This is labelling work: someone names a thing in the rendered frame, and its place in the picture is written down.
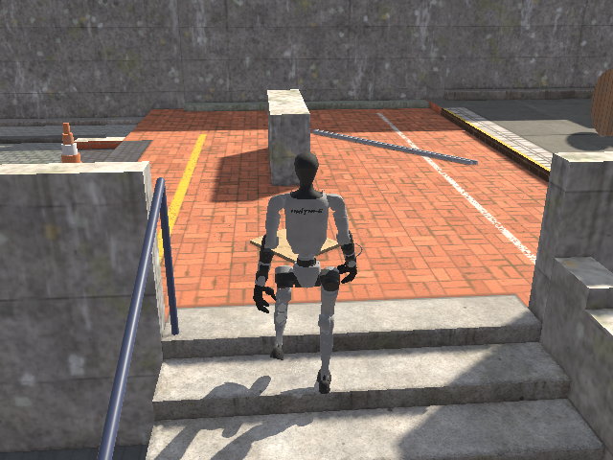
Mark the robot right foot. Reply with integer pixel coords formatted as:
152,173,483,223
317,369,331,394

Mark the right robot upper arm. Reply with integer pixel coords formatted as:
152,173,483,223
327,194,351,245

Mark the right robot hand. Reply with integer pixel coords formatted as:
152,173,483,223
337,262,357,284

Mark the left robot hand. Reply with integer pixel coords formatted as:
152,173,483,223
253,285,277,313

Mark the left robot thigh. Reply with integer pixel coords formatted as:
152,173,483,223
275,265,295,303

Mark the robot left forearm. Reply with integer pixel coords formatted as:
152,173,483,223
255,235,274,287

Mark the left robot upper arm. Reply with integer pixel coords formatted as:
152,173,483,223
264,194,286,249

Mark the robot right forearm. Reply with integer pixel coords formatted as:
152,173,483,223
341,230,356,267

